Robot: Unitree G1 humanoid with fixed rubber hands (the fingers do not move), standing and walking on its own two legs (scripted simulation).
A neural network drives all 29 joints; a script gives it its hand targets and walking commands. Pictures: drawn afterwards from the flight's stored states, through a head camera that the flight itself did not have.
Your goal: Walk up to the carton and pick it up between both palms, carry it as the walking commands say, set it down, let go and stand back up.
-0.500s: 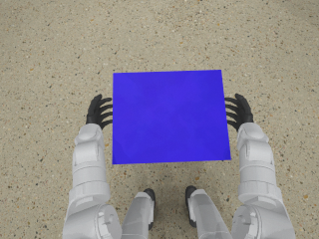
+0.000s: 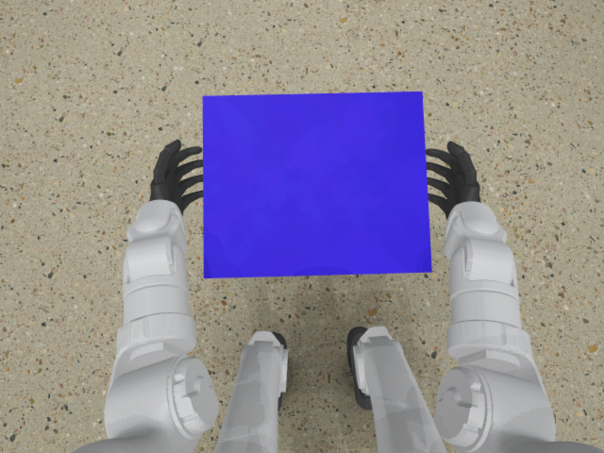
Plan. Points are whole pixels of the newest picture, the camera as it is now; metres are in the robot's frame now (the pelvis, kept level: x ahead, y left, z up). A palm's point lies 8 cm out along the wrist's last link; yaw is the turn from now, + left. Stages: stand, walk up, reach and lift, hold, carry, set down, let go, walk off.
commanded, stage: set down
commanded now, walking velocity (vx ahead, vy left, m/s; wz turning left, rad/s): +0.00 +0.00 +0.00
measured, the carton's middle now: (312, 194) +0.45 +0.01 -0.16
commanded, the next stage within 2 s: none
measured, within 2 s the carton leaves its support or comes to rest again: neither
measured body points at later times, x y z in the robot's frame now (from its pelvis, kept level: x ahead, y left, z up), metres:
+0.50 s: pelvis -0.02 +0.02 -0.08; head +0.25 +0.02 +0.28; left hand +0.47 +0.20 -0.18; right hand +0.44 -0.18 -0.18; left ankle +0.06 +0.13 -0.60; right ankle +0.07 -0.12 -0.60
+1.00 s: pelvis -0.03 +0.01 -0.15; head +0.28 +0.01 +0.18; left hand +0.48 +0.20 -0.27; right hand +0.46 -0.18 -0.27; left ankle +0.06 +0.13 -0.60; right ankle +0.07 -0.12 -0.60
